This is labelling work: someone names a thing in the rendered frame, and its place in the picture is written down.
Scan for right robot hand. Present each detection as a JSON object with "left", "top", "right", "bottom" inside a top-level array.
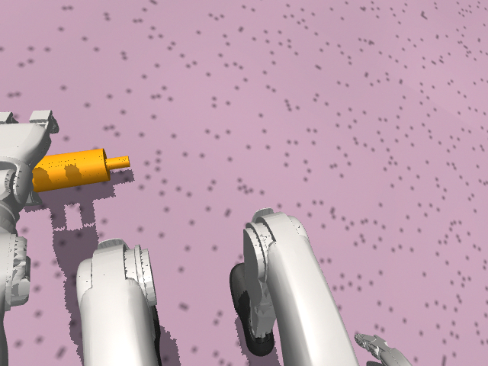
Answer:
[{"left": 355, "top": 334, "right": 412, "bottom": 366}]

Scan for left robot arm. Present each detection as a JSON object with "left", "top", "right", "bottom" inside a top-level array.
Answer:
[{"left": 0, "top": 156, "right": 33, "bottom": 366}]

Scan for left robot hand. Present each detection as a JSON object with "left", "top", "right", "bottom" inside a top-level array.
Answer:
[{"left": 0, "top": 110, "right": 59, "bottom": 206}]

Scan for bottle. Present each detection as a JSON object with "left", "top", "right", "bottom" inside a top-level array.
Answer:
[{"left": 32, "top": 149, "right": 130, "bottom": 192}]

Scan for right robot foot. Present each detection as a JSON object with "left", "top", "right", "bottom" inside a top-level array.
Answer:
[{"left": 230, "top": 263, "right": 274, "bottom": 357}]

